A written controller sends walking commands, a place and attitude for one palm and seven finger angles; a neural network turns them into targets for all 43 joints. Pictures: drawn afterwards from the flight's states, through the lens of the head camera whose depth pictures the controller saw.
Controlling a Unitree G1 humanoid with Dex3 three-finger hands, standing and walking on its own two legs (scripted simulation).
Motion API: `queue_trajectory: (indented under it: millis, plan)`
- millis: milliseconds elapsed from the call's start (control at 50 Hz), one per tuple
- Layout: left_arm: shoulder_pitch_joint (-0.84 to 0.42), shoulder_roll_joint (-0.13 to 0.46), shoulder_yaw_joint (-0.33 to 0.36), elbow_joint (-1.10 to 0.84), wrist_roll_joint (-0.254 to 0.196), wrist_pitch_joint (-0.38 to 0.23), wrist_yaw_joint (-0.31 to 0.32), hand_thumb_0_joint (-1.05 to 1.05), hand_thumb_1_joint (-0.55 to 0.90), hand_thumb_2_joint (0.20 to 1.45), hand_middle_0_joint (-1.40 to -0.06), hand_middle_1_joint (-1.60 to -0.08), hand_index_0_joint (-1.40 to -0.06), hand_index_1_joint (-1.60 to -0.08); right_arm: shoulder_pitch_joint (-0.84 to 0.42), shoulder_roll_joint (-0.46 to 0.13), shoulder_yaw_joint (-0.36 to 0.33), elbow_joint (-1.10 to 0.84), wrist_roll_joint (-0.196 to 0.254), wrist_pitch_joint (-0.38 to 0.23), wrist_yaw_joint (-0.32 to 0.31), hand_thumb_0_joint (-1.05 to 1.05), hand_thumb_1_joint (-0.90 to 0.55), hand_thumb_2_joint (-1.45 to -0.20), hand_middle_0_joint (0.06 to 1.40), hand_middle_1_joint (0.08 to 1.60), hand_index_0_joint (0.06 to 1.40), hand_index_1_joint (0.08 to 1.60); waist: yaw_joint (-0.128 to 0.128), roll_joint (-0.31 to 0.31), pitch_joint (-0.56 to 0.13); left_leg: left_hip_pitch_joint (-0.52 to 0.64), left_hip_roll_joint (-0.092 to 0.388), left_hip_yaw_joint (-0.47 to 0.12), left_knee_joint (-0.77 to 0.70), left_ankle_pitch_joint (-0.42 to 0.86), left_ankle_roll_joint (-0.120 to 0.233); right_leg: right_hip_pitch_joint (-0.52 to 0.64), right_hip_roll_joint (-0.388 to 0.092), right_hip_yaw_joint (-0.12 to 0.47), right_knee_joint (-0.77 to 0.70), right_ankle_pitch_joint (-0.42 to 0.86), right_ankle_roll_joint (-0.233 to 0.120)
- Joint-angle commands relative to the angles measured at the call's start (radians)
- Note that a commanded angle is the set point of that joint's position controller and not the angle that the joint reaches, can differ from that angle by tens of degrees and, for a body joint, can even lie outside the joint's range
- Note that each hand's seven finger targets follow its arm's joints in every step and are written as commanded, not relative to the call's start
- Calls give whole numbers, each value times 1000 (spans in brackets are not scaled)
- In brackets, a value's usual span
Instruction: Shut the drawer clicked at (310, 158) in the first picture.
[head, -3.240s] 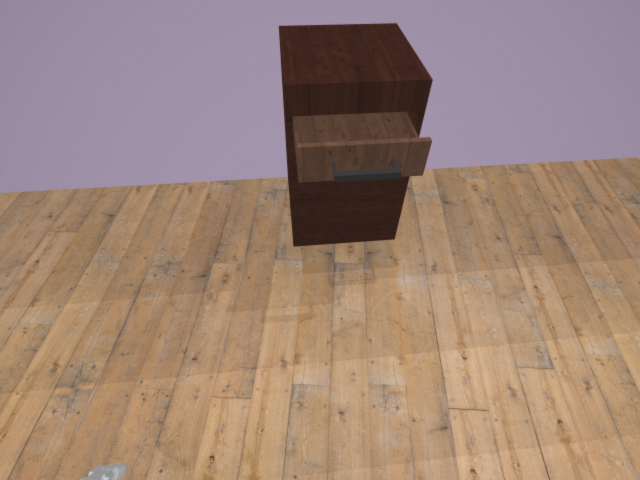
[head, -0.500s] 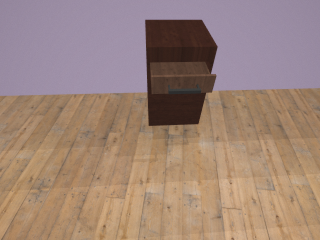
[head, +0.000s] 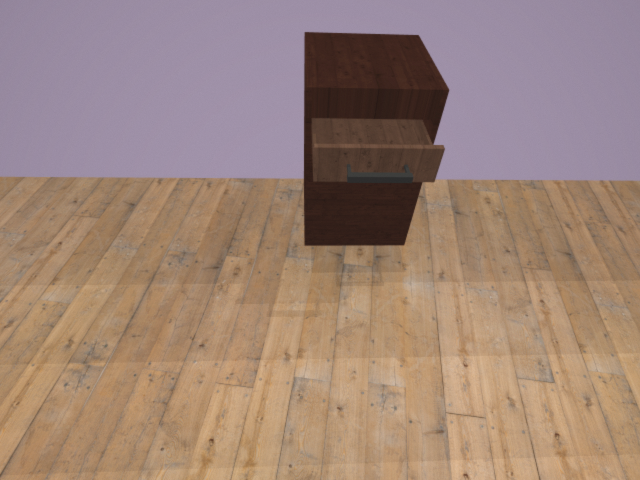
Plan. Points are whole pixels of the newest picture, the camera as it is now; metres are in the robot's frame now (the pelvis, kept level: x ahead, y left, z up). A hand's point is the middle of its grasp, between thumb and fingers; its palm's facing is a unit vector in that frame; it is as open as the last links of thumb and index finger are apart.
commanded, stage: look at it before walking up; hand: left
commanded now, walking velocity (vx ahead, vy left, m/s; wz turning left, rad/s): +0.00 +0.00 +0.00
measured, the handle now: (378, 172) +0.99 -0.12 -0.23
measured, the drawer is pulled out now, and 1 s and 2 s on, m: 0.16 0.16 0.16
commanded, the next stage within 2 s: walk to a spot facing it in 0.30 s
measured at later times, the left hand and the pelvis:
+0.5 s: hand out of the picture +0.00 +0.21 -0.17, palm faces +0.01 -0.97 -0.25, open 7.4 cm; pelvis +0.00 +0.00 +0.00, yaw -1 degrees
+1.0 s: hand out of the picture +0.06 +0.18 -0.17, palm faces -0.13 -0.96 -0.25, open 7.4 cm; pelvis -0.02 -0.01 -0.01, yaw -13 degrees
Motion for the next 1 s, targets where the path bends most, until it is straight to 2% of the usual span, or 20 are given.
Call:
queue_trajectory:
  millis: [0, 140, 240, 420, 460, 480, 600, 660, 700, 740, 760, 780, 800, 820, 840, 860, 880, 900, 940, 980]
  plan:
    - [33, 139, 30, -33, 3, -24, 9, 0, 900, 900, -200, -300, -200, -300, 17, -148, -32, -34, -3, -18, -10, 0, -900, -900, 200, 300, 200, 300, 2, 23, 32, -53, 92, -72, -86, 75, 26, -10, -96, 98, -111, -38, -10]
    - [56, 128, 35, -29, 4, -30, 10, 0, 900, 900, -200, -300, -200, -300, 38, -132, -39, -29, -2, -23, -14, 0, -900, -900, 200, 300, 200, 300, 1, 7, 31, -42, 90, -66, -91, 50, 29, -10, -91, 103, -126, -57, -16]
    - [59, 126, 39, -27, 6, -31, 9, 0, 900, 900, -200, -300, -200, -300, 38, -132, -44, -29, -3, -25, -16, 0, -900, -900, 200, 300, 200, 300, 1, 22, 40, -50, 90, -68, -103, 20, 33, -15, -88, 107, -131, -73, -18]
    - [41, 149, 43, -28, 7, -31, 4, 0, 900, 900, -200, -300, -200, -300, 21, -164, -48, -30, -5, -30, -18, 0, -900, -900, 200, 300, 200, 300, 0, 33, 46, -31, 99, -59, -115, 2, 31, -29, -85, 129, -139, -55, -23]
    - [58, 93, 37, -28, 5, -14, 5, 0, 900, 900, -200, -300, -200, -300, 54, -105, -39, -25, -6, -21, -23, 0, -900, -900, 200, 300, 200, 300, -4, 39, 37, -18, 107, -33, -80, 24, 22, -56, -81, 140, -114, -22, -18]
    - [60, 97, 41, -33, 5, -8, 4, 0, 900, 900, -200, -300, -200, -300, 62, -101, -42, -28, -5, -16, -24, 0, -900, -900, 200, 300, 200, 300, -4, 43, 40, -24, 113, -26, -68, 14, 23, -69, -79, 148, -100, -20, -20]
    - [51, 117, 69, -93, 11, 12, -13, 0, 900, 900, -200, -300, -200, -300, 34, -155, -75, -97, -7, -6, -28, 0, -900, -900, 200, 300, 200, 300, 0, 52, 34, -48, 174, -32, -53, -97, 45, -166, -40, 177, 16, -19, -23]
    - [60, 107, 77, -121, 14, 15, -19, 0, 900, 900, -200, -300, -200, -300, 20, -179, -91, -133, -8, -8, -28, 0, -900, -900, 200, 300, 200, 300, 5, 112, 12, -53, 231, -58, -80, -110, 73, -184, -2, 147, 125, 9, -16]
    - [82, 92, 83, -129, 14, 17, -23, 0, 900, 900, -200, -300, -200, -300, -2, -192, -102, -156, -7, -11, -29, 0, -900, -900, 200, 300, 200, 300, 17, 148, -17, -67, 284, -62, -81, -52, 105, -161, 16, 109, 231, -10, -8]
    - [113, 80, 88, -138, 15, 17, -27, 0, 900, 900, -200, -300, -200, -300, -27, -191, -110, -179, -7, -12, -27, 0, -900, -900, 200, 300, 200, 300, 35, 153, -31, -80, 308, -31, -33, 45, 122, -132, 17, 85, 262, -64, -4]
    - [130, 79, 91, -140, 15, 16, -28, 0, 900, 900, -200, -300, -200, -300, -43, -187, -112, -191, -9, -10, -27, 0, -900, -900, 200, 300, 200, 300, 45, 132, -23, -105, 293, -3, 18, 53, 111, -110, 14, 97, 223, -33, -6]
    - [148, 98, 97, -141, 18, 11, -27, 0, 900, 900, -200, -300, -200, -300, -53, -173, -114, -201, -8, -6, -25, 0, -900, -900, 200, 300, 200, 300, 54, 57, -21, -151, 246, 48, 118, 5, 74, -72, -18, 164, 143, 79, -22]
    - [147, 159, 107, -154, 28, 4, -20, 0, 900, 900, -200, -300, -200, -300, -57, -127, -110, -221, -3, 1, -21, 0, -900, -900, 200, 300, 200, 300, 53, -156, -25, -245, 125, 152, 313, -161, 4, -53, -149, 406, 14, 128, -78]
    - [162, 216, 120, -163, 23, 1, -13, 0, 900, 900, -200, -300, -200, -300, -85, -86, -98, -245, -6, 7, -18, 0, -900, -900, 200, 300, 200, 300, 73, -304, -4, -344, 20, 140, 518, -368, -29, -62, -285, 630, -133, 190, -162]
    - [166, 217, 124, -166, 16, 4, -2, 0, 900, 900, -200, -300, -200, -300, -102, -105, -102, -252, -9, 13, -22, 0, -900, -900, 200, 300, 200, 300, 75, -262, 3, -355, 38, 40, 636, -362, -22, -80, -297, 662, -164, 191, -204]
    - [117, 192, 124, -184, 16, 6, 2, 0, 900, 900, -200, -300, -200, -300, -92, -111, -105, -249, -9, 13, -21, 0, -900, -900, 200, 300, 200, 300, 46, -198, 18, -375, 63, 11, 674, -308, -18, -93, -267, 614, -162, 131, -212]
    - [67, 177, 123, -198, 16, 5, 0, 0, 900, 900, -200, -300, -200, -300, -79, -111, -106, -240, -7, 8, -17, 0, -900, -900, 200, 300, 200, 300, 23, -120, 13, -361, 73, 17, 676, -263, -19, -93, -232, 569, -130, 143, -212]
    - [41, 173, 120, -213, 17, 3, -2, 0, 900, 900, -200, -300, -200, -300, -67, -103, -104, -235, -8, 5, -14, 0, -900, -900, 200, 300, 200, 300, 11, -96, -12, -323, 72, 30, 650, -233, -25, -96, -194, 506, -104, 175, -193]
    - [48, 161, 120, -222, 19, 1, -2, 0, 900, 900, -200, -300, -200, -300, -64, -85, -101, -237, -8, 4, -12, 0, -900, -900, 200, 300, 200, 300, 18, -101, -70, -268, 51, 53, 545, -218, -34, -49, -150, 462, -81, 240, -176]
    - [83, 169, 124, -221, 19, 3, -2, 0, 900, 900, -200, -300, -200, -300, -99, -81, -98, -254, -5, 4, -17, 0, -900, -900, 200, 300, 200, 300, 41, -112, -92, -260, 31, 56, 481, -226, -37, -8, -149, 500, -78, 281, -185]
